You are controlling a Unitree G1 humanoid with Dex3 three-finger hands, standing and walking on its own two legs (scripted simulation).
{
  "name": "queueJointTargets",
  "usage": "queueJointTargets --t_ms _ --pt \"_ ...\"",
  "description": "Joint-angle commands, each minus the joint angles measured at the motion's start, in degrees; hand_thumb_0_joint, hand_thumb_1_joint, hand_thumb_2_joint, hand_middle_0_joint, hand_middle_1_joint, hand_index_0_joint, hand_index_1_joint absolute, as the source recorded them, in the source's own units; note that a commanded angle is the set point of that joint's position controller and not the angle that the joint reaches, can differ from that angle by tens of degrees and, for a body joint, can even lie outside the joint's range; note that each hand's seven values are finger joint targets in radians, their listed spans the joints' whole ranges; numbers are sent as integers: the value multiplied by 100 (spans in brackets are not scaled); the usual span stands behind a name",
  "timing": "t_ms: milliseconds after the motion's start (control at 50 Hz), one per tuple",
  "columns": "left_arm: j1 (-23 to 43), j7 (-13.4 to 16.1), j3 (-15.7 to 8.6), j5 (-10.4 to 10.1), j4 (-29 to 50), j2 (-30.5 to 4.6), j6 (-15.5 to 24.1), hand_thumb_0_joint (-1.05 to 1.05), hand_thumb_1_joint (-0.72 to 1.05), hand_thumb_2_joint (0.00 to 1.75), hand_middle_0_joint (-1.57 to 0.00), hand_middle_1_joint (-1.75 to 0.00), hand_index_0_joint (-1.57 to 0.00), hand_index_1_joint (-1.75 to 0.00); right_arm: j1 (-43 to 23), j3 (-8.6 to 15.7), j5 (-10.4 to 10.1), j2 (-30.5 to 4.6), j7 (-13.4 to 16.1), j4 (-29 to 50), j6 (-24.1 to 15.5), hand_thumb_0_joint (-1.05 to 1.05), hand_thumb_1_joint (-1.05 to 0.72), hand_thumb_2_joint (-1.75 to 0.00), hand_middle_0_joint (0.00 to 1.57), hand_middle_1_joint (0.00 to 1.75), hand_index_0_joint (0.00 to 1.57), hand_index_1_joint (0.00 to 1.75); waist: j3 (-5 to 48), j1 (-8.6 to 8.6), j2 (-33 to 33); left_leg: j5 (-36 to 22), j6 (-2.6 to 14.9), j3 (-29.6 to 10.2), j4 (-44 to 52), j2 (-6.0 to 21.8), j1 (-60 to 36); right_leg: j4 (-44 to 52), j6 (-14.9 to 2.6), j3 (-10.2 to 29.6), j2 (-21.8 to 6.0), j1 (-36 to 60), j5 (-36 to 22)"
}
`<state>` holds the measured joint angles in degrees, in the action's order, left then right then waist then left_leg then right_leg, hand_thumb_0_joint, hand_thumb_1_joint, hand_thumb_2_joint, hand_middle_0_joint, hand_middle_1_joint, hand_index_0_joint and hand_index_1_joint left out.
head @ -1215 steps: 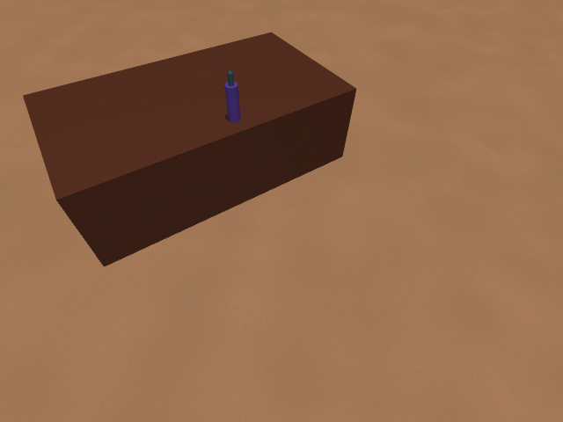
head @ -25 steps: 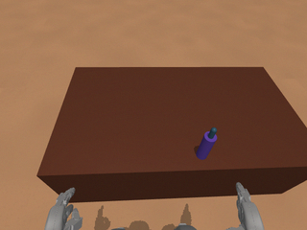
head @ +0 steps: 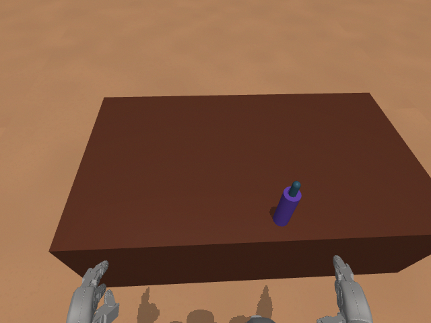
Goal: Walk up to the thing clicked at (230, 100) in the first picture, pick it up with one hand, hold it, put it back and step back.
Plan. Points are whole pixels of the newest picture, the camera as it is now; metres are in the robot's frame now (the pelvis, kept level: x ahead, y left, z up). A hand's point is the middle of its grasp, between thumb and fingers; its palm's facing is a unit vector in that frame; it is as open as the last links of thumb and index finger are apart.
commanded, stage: home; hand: right
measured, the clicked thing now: (288, 202) +0.46 -0.22 -0.20
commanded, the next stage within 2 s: stand in 1.06 s
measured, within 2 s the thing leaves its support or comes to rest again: neither
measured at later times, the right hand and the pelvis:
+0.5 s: hand (317, 305) +0.17 -0.18 -0.06, palm faces +0.11 +0.96 -0.27, open 17.4 cm; pelvis +0.00 +0.00 +0.00, yaw +0 degrees
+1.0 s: hand (315, 307) +0.17 -0.18 -0.06, palm faces +0.12 +0.96 -0.27, open 17.4 cm; pelvis +0.00 +0.00 +0.00, yaw +0 degrees
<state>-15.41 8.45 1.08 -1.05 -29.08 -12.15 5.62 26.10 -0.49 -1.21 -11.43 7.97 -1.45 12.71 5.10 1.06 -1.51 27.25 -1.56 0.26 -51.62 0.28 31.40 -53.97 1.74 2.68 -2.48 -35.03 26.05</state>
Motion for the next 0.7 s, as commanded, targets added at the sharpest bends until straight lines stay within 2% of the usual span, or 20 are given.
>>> queueJointTargets --t_ms 0,40,60,80,160,240,280,300,320,340,360,380,420,500,520,540,560,600,640,680 --pt "367 94 -316 47 860 -697 327 0 90 90 -20 -30 -20 -30 -103 300 69 -523 61 1011 -237 0 56 -5 5 5 5 5 570 8 -41 -1344 131 331 805 -157 -109 866 -176 -265 147 675 -1327" --pt "326 86 -363 50 861 -733 332 0 90 90 -20 -30 -20 -30 -193 349 79 -587 74 1228 -233 0 55 -5 5 5 5 5 741 -43 -144 -1413 145 341 753 -171 -164 878 -149 -242 121 782 -1465" --pt "329 85 -342 44 831 -730 334 0 90 90 -20 -30 -20 -30 -98 304 79 -520 70 1018 -201 0 55 -5 5 5 5 5 632 16 -118 -1449 142 348 749 -175 -97 883 -149 -235 110 796 -1524" --pt "345 94 -356 56 874 -721 338 0 90 90 -20 -30 -20 -30 -136 343 75 -561 61 1187 -206 0 54 -6 5 5 5 5 858 -8 -68 -1644 132 348 722 -172 -252 816 -156 -237 122 820 -1722" --pt "357 85 -314 55 873 -685 349 0 90 90 -20 -30 -20 -30 -103 319 77 -514 55 1031 -137 0 56 -5 5 5 5 5 665 30 -28 -1532 121 347 780 -171 -182 854 -169 -256 131 703 -1532" --pt "361 101 -330 59 865 -718 361 0 90 90 -20 -30 -20 -30 -260 323 70 -562 50 1125 -155 0 55 -5 5 5 5 5 511 14 -94 -1145 141 341 836 -181 -53 929 -162 -260 125 638 -1135" --pt "367 94 -342 60 894 -724 381 0 90 90 -20 -30 -20 -30 -230 305 74 -560 58 1296 -148 0 55 -5 5 5 5 5 617 -30 -118 -1249 148 339 801 -177 -115 906 -154 -251 117 691 -1262" --pt "352 103 -338 52 875 -740 369 0 90 90 -20 -30 -20 -30 -254 323 69 -566 61 1127 -137 0 55 -5 5 5 5 5 505 31 -12 -1220 131 315 841 -176 -53 890 -171 -280 127 651 -1189" --pt "378 106 -322 54 883 -708 381 0 90 90 -20 -30 -20 -30 -134 323 66 -564 49 1141 -137 0 54 -5 5 5 5 5 512 -29 -5 -1201 132 334 827 -177 -84 887 -171 -268 130 629 -1187" --pt "387 93 -317 49 886 -712 383 0 90 90 -20 -30 -20 -30 -138 300 58 -527 42 1068 -122 0 55 -5 5 5 5 5 437 9 12 -1148 127 335 849 -174 -49 907 -174 -279 140 566 -1113" --pt "386 107 -329 60 909 -703 389 0 90 90 -20 -30 -20 -30 -201 365 67 -608 49 1257 -136 0 56 -5 5 5 5 5 588 -25 -20 -1135 128 315 856 -170 -111 877 -176 -285 146 586 -1093" --pt "372 89 -290 54 881 -676 390 0 90 90 -20 -30 -20 -30 16 308 76 -466 37 905 -105 0 55 -5 5 5 5 5 529 -6 62 -1192 124 329 823 -176 -83 874 -181 -285 139 602 -1161" --pt "376 100 -327 55 901 -723 387 0 90 90 -20 -30 -20 -30 -147 349 64 -581 42 1217 -117 0 54 -5 5 5 5 5 622 -27 -116 -1244 136 310 793 -171 -98 851 -167 -285 135 646 -1218" --pt "354 117 -313 57 910 -698 402 0 90 90 -20 -30 -20 -30 -115 358 72 -560 51 1199 -93 0 54 -6 5 5 5 5 774 -14 3 -1366 130 331 756 -181 -144 828 -169 -265 130 660 -1356" --pt "344 110 -309 52 882 -705 393 0 90 90 -20 -30 -20 -30 -141 325 70 -537 48 1142 -101 0 55 -5 5 5 5 5 627 -21 -36 -1359 131 342 738 -181 -110 859 -154 -257 118 654 -1362" --pt "353 125 -335 56 922 -712 394 0 90 90 -20 -30 -20 -30 -147 348 78 -585 53 1246 -101 0 53 -6 5 5 5 5 798 -5 -64 -1408 132 316 744 -171 -140 808 -168 -269 129 692 -1401" --pt "348 127 -291 47 903 -690 399 0 90 90 -20 -30 -20 -30 -154 318 71 -527 44 1056 -71 0 55 -5 5 5 5 5 597 38 34 -1346 116 321 774 -173 -57 832 -177 -279 129 630 -1305" --pt "323 143 -351 60 888 -735 394 0 90 90 -20 -30 -20 -30 -388 379 73 -649 60 1403 -117 0 55 -5 5 5 5 5 731 17 -64 -1378 121 285 791 -154 -135 800 -171 -298 145 647 -1319" --pt "341 144 -277 52 892 -661 407 0 90 90 -20 -30 -20 -30 -20 283 77 -475 41 935 -51 0 54 -6 5 5 5 5 590 35 141 -1470 93 294 815 -154 -113 754 -196 -315 155 558 -1380" --pt "354 149 -296 59 903 -682 410 0 90 90 -20 -30 -20 -30 -145 326 71 -547 43 1132 -56 0 55 -5 5 5 5 5 650 28 111 -1443 85 261 833 -146 -116 731 -196 -336 164 564 -1317"
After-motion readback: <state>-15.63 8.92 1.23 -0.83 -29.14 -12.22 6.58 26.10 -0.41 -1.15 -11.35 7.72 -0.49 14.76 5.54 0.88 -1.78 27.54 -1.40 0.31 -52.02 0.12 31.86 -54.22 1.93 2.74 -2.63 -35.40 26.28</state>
